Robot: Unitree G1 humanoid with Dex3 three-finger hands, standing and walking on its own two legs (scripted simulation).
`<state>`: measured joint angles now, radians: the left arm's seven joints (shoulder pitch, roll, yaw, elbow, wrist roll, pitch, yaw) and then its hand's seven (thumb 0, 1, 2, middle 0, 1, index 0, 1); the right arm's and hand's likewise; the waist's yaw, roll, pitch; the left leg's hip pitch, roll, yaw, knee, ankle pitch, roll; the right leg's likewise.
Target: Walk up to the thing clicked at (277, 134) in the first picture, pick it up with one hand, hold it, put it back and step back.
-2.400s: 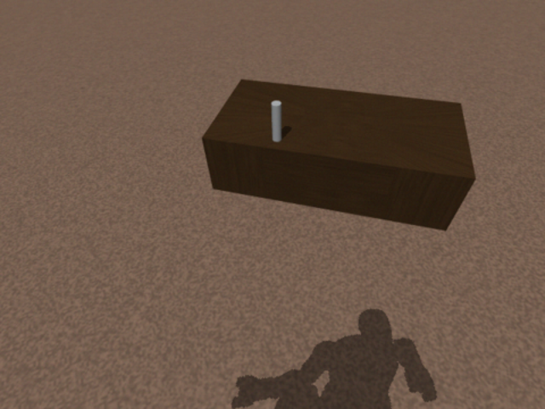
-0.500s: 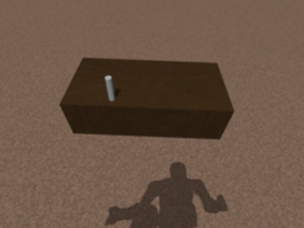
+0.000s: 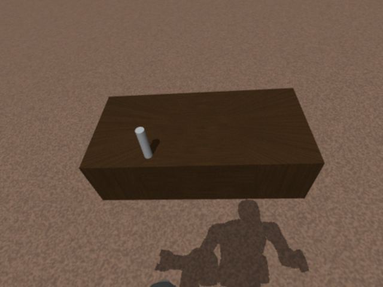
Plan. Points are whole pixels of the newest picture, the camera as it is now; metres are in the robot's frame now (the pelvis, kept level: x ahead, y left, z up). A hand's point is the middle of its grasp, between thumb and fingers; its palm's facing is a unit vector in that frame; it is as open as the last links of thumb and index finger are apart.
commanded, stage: walk up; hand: left
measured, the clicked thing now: (144, 143) +0.80 +0.27 -0.35
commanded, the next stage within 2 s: none
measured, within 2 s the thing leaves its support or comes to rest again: neither
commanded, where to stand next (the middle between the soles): +0.40 +0.09 m, yaw -1 degrees
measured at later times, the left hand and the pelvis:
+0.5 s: hand (68, 252) +0.26 +0.35 -0.13, palm faces -0.09 -0.93 -0.37, open 7.4 cm; pelvis +0.18 +0.08 +0.00, yaw -1 degrees
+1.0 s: hand (77, 209) +0.39 +0.38 -0.16, palm faces -0.02 -0.93 -0.38, open 7.4 cm; pelvis +0.33 +0.11 -0.02, yaw -1 degrees
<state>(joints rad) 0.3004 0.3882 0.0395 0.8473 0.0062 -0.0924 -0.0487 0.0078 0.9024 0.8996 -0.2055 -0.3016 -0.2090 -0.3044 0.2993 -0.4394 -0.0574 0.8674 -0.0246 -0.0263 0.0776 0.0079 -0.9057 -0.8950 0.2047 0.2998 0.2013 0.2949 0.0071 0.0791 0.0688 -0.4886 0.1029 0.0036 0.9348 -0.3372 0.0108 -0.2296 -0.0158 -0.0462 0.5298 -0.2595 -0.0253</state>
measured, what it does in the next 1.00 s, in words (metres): walks ahead: left foot, then right foot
